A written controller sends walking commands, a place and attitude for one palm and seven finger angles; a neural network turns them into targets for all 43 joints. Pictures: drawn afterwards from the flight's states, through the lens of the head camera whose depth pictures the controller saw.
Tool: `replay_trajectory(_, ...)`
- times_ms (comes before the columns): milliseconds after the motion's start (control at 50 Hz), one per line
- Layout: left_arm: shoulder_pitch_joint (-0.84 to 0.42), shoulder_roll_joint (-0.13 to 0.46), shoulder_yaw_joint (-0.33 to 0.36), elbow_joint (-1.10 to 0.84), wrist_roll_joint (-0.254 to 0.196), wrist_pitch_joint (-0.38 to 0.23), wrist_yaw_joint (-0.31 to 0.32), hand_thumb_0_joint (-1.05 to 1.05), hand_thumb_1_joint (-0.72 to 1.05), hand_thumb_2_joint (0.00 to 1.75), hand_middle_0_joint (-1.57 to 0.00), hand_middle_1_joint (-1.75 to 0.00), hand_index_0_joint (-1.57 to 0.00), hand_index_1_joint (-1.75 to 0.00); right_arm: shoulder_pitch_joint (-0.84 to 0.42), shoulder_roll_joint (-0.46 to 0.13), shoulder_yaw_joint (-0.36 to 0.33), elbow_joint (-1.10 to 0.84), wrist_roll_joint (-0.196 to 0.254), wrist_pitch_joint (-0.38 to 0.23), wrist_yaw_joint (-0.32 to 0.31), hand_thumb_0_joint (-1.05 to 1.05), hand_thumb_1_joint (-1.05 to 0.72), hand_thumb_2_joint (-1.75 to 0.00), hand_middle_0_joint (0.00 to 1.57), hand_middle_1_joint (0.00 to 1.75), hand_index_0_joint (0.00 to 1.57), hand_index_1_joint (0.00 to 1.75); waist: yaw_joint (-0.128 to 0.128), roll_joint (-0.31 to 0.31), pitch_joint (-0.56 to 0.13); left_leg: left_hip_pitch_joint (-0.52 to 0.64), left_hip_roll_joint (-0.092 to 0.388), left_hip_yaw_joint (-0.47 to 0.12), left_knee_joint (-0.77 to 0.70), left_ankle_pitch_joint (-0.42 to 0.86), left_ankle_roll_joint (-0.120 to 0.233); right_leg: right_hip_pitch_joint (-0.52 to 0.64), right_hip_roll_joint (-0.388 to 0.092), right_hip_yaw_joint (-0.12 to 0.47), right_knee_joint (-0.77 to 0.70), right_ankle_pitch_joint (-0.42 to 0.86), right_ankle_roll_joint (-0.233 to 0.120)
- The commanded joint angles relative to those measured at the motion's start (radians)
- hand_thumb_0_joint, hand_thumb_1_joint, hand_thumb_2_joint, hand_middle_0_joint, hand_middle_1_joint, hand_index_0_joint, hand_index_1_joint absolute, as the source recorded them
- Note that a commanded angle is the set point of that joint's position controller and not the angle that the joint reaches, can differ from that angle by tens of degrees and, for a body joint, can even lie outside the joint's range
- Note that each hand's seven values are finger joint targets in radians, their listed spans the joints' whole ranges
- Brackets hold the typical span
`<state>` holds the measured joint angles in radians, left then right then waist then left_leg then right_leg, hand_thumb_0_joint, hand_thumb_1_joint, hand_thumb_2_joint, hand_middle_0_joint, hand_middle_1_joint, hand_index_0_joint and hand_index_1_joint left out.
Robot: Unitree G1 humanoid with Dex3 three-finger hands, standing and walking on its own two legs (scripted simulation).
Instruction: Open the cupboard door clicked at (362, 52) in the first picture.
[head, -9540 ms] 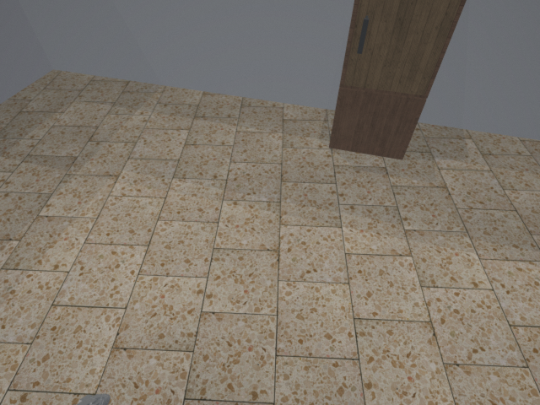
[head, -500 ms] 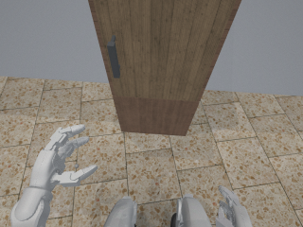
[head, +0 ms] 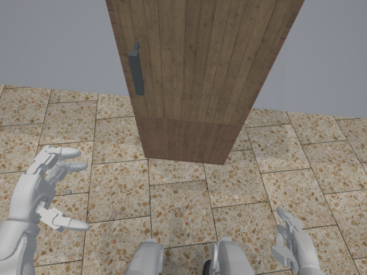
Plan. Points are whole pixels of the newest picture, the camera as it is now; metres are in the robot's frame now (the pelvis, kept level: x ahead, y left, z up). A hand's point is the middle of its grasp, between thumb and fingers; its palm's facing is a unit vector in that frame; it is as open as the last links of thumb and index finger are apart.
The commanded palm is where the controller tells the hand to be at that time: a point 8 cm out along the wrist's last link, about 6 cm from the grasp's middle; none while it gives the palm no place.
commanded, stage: raise the hand with hooked fingers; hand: left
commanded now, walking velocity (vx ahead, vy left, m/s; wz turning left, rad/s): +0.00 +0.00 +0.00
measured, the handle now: (138, 69) +0.61 +0.17 +0.02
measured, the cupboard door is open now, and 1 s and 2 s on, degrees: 0 0 0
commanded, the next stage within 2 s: move the hooked fingers beside the handle in 0.80 s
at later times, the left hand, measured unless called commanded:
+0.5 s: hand (61, 179) +0.29 +0.26 +0.03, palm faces -0.04 -1.00 -0.06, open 14.0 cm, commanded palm +0.26 +0.32 +0.04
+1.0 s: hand (56, 179) +0.28 +0.27 +0.03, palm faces -0.02 -1.00 -0.06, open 14.0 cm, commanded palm +0.27 +0.32 +0.04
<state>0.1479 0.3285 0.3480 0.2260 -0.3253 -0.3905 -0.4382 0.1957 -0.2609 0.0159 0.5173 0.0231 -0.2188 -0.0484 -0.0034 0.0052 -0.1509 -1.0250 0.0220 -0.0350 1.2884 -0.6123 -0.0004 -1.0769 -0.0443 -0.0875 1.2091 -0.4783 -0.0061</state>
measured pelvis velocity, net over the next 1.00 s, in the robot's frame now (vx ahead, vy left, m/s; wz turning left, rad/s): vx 0.00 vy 0.01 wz -0.01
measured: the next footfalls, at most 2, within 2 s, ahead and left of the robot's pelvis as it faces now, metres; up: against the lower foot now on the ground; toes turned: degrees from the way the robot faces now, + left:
none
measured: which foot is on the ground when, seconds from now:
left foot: down 0.00-1.00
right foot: down 0.00-1.00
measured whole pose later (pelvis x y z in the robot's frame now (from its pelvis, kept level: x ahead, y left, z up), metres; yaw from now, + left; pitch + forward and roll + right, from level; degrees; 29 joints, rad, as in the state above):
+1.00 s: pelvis +0.00 +0.01 +0.00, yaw +0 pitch +21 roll -3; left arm 0.01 0.40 0.44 0.37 -0.36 -0.37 -0.55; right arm 0.23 -0.28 0.03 0.52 0.03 -0.20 -0.05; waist -0.01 0.01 -0.15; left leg -1.06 0.02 -0.03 1.30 -0.61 0.01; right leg -1.11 -0.04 -0.08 1.21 -0.47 0.00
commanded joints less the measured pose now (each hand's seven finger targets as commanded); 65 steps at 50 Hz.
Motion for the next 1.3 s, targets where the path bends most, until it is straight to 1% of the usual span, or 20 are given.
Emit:
replay_trajectory(0,-0.130,0.211,0.119,-0.146,-0.046,-0.054,-0.040,0.00,-0.50,0.30,-0.30,-1.20,-0.30,-1.20,0.038,-0.161,-0.070,-0.111,0.005,-0.044,-0.015,0.00,-0.90,-0.90,0.20,0.30,0.20,0.30,-0.008,0.058,-0.311,0.104,-0.032,0.012,-0.179,0.360,0.013,0.301,0.046,0.050,-0.132,0.202,-0.016)
replay_trajectory(40,-0.164,0.238,0.141,-0.135,-0.058,-0.053,-0.055,0.00,-0.50,0.30,-0.30,-1.20,-0.30,-1.20,0.039,-0.164,-0.067,-0.110,0.002,-0.045,-0.018,0.00,-0.90,-0.90,0.20,0.30,0.20,0.30,-0.009,0.060,-0.312,0.094,-0.032,0.009,-0.170,0.365,0.014,0.300,0.050,0.051,-0.125,0.207,-0.020)
replay_trajectory(80,-0.167,0.257,0.163,-0.133,-0.062,-0.054,-0.067,0.00,-0.50,0.30,-0.30,-1.20,-0.30,-1.20,0.040,-0.164,-0.068,-0.110,0.004,-0.046,-0.017,0.00,-0.90,-0.90,0.20,0.30,0.20,0.30,0.000,0.062,-0.354,0.107,-0.030,0.009,-0.169,0.390,0.014,0.323,0.045,0.055,-0.120,0.233,-0.017)
replay_trajectory(200,-0.189,0.285,0.194,-0.067,-0.076,-0.045,-0.096,0.00,-0.50,0.30,-0.30,-1.20,-0.30,-1.20,0.048,-0.172,-0.069,-0.105,0.008,-0.042,-0.016,0.00,-0.90,-0.90,0.20,0.30,0.20,0.30,-0.003,0.054,-0.345,0.089,-0.028,0.013,-0.167,0.376,0.015,0.314,0.044,0.060,-0.125,0.215,-0.014)
replay_trajectory(260,-0.231,0.321,0.221,-0.034,-0.081,-0.043,-0.111,0.00,-0.50,0.30,-0.30,-1.20,-0.30,-1.20,0.051,-0.178,-0.067,-0.100,0.007,-0.038,-0.016,0.00,-0.90,-0.90,0.20,0.30,0.20,0.30,-0.002,0.055,-0.346,0.065,-0.028,0.014,-0.162,0.363,0.017,0.314,0.045,0.068,-0.125,0.197,-0.016)
replay_trajectory(360,-0.200,0.306,0.205,-0.048,-0.089,-0.049,-0.125,0.00,-0.50,0.30,-0.30,-1.20,-0.30,-1.20,0.060,-0.181,-0.071,-0.109,0.011,-0.040,-0.011,0.00,-0.90,-0.90,0.20,0.30,0.20,0.30,0.002,0.070,-0.368,0.100,-0.028,0.013,-0.180,0.369,0.018,0.318,0.045,0.064,-0.135,0.189,-0.016)
replay_trajectory(440,-0.204,0.318,0.212,-0.048,-0.088,-0.054,-0.110,0.00,-0.50,0.30,-0.30,-1.20,-0.30,-1.20,0.060,-0.185,-0.071,-0.111,0.009,-0.037,-0.009,0.00,-0.90,-0.90,0.20,0.30,0.20,0.30,-0.002,0.082,-0.320,0.088,-0.028,0.008,-0.191,0.343,0.016,0.282,0.051,0.052,-0.134,0.148,-0.021)
replay_trajectory(600,-0.224,0.307,0.206,-0.033,-0.082,-0.065,-0.104,0.00,-0.50,0.30,-0.30,-1.20,-0.30,-1.20,0.062,-0.184,-0.068,-0.116,0.010,-0.029,-0.013,0.00,-0.90,-0.90,0.20,0.30,0.20,0.30,-0.010,0.062,-0.309,0.087,-0.029,0.007,-0.203,0.286,0.016,0.266,0.049,0.051,-0.147,0.091,-0.016)
replay_trajectory(740,-0.229,0.324,0.205,-0.069,-0.079,-0.066,-0.114,0.00,-0.50,0.30,-0.30,-1.20,-0.30,-1.20,0.062,-0.187,-0.066,-0.116,0.006,-0.033,-0.014,0.00,-0.90,-0.90,0.20,0.30,0.20,0.30,-0.005,0.112,-0.335,0.133,-0.025,-0.006,-0.200,0.359,0.010,0.250,0.055,0.034,-0.121,0.152,-0.024)
replay_trajectory(780,-0.212,0.315,0.205,-0.059,-0.077,-0.058,-0.111,0.00,-0.50,0.30,-0.30,-1.20,-0.30,-1.20,0.063,-0.185,-0.066,-0.116,0.008,-0.029,-0.013,0.00,-0.90,-0.90,0.20,0.30,0.20,0.30,-0.001,0.112,-0.336,0.145,-0.026,-0.008,-0.209,0.372,0.005,0.252,0.052,0.030,-0.122,0.162,-0.022)
replay_trajectory(840,-0.221,0.307,0.200,-0.045,-0.081,-0.047,-0.109,0.00,-0.50,0.30,-0.30,-1.20,-0.30,-1.20,0.063,-0.187,-0.065,-0.117,0.007,-0.027,-0.014,0.00,-0.90,-0.90,0.20,0.30,0.20,0.30,-0.012,0.080,-0.310,0.125,-0.026,-0.008,-0.202,0.344,0.008,0.233,0.057,0.025,-0.125,0.140,-0.021)
replay_trajectory(880,-0.227,0.308,0.200,-0.048,-0.080,-0.045,-0.111,0.00,-0.50,0.30,-0.30,-1.20,-0.30,-1.20,0.058,-0.186,-0.064,-0.118,0.009,-0.026,-0.014,0.00,-0.90,-0.90,0.20,0.30,0.20,0.30,-0.007,0.092,-0.317,0.130,-0.028,-0.007,-0.209,0.324,0.006,0.239,0.053,0.029,-0.131,0.126,-0.020)
replay_trajectory(940,-0.321,0.286,0.157,-0.071,-0.071,-0.052,-0.104,0.00,-0.50,0.30,-0.30,-1.20,-0.30,-1.20,0.061,-0.186,-0.061,-0.108,0.004,-0.031,-0.020,0.00,-0.90,-0.90,0.20,0.30,0.20,0.30,-0.028,0.103,-0.328,0.144,-0.026,-0.014,-0.193,0.363,0.005,0.218,0.056,0.025,-0.116,0.157,-0.023)
replay_trajectory(1000,-0.350,0.305,0.171,-0.017,-0.056,-0.049,-0.100,0.00,-0.50,0.30,-0.30,-1.20,-0.30,-1.20,0.071,-0.191,-0.064,-0.091,0.006,-0.028,-0.023,0.00,-0.90,-0.90,0.20,0.30,0.20,0.30,-0.027,0.079,-0.332,0.131,-0.023,-0.013,-0.189,0.353,0.003,0.218,0.050,0.027,-0.116,0.153,-0.020)
replay_trajectory(1040,-0.415,0.283,0.133,-0.017,-0.048,-0.045,-0.099,0.00,-0.50,0.30,-0.30,-1.20,-0.30,-1.20,0.072,-0.190,-0.062,-0.089,0.005,-0.028,-0.025,0.00,-0.90,-0.90,0.20,0.30,0.20,0.30,-0.038,0.104,-0.331,0.137,-0.024,-0.013,-0.186,0.354,0.005,0.196,0.052,0.027,-0.114,0.152,-0.022)
replay_trajectory(1080,-0.455,0.338,0.173,0.032,-0.035,-0.036,-0.093,0.00,-0.50,0.30,-0.30,-1.20,-0.30,-1.20,0.076,-0.194,-0.061,-0.078,0.007,-0.019,-0.029,0.00,-0.90,-0.90,0.20,0.30,0.20,0.30,-0.031,0.092,-0.338,0.125,-0.023,-0.013,-0.191,0.327,0.004,0.206,0.048,0.032,-0.120,0.131,-0.021)
replay_trajectory(1120,-0.469,0.339,0.174,0.040,-0.029,-0.031,-0.089,0.00,-0.50,0.30,-0.30,-1.20,-0.30,-1.20,0.075,-0.188,-0.060,-0.084,0.005,-0.015,-0.027,0.00,-0.90,-0.90,0.20,0.30,0.20,0.30,-0.024,0.104,-0.362,0.125,-0.025,-0.005,-0.191,0.334,0.008,0.229,0.045,0.040,-0.126,0.143,-0.021)
replay_trajectory(1140,-0.495,0.367,0.188,0.049,-0.024,-0.031,-0.084,0.00,-0.50,0.30,-0.30,-1.20,-0.30,-1.20,0.079,-0.192,-0.058,-0.083,0.005,-0.010,-0.029,0.00,-0.90,-0.90,0.20,0.30,0.20,0.30,-0.024,0.105,-0.365,0.119,-0.024,-0.009,-0.191,0.347,0.006,0.231,0.047,0.038,-0.119,0.150,-0.024)
replay_trajectory(1200,-0.536,0.359,0.186,0.091,-0.017,-0.028,-0.072,0.00,-0.50,0.30,-0.30,-1.20,-0.30,-1.20,0.087,-0.185,-0.056,-0.075,0.004,0.002,-0.025,0.00,-0.90,-0.90,0.20,0.30,0.20,0.30,-0.028,0.098,-0.381,0.128,-0.022,-0.004,-0.194,0.365,0.007,0.244,0.045,0.042,-0.125,0.177,-0.019)
replay_trajectory(1280,-0.589,0.391,0.211,0.175,-0.007,-0.029,-0.069,0.00,-0.50,0.30,-0.30,-1.20,-0.30,-1.20,0.100,-0.187,-0.054,-0.062,0.002,0.020,-0.018,0.00,-0.90,-0.90,0.20,0.30,0.20,0.30,-0.035,0.084,-0.389,0.088,-0.020,0.007,-0.180,0.360,0.012,0.266,0.046,0.054,-0.122,0.198,-0.016)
